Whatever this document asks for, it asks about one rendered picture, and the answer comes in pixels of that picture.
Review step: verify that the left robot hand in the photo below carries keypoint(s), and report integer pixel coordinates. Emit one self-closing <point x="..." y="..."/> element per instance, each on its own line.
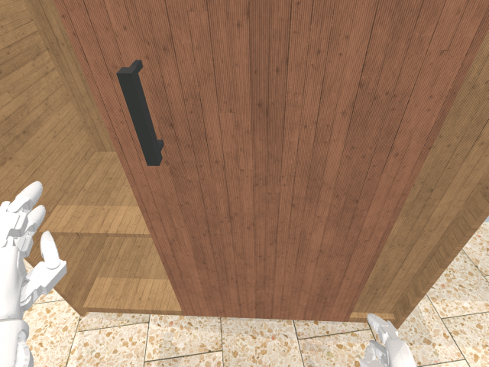
<point x="18" y="224"/>

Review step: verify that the handle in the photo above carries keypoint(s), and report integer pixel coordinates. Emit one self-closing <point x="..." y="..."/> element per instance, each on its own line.
<point x="137" y="106"/>

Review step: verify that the right robot hand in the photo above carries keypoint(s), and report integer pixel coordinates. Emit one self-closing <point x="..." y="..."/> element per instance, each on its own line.
<point x="396" y="352"/>

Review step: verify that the robot left forearm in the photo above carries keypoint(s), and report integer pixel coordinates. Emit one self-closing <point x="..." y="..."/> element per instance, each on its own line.
<point x="14" y="351"/>

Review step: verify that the wardrobe door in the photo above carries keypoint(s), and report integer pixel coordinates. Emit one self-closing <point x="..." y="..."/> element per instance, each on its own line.
<point x="455" y="170"/>
<point x="294" y="131"/>

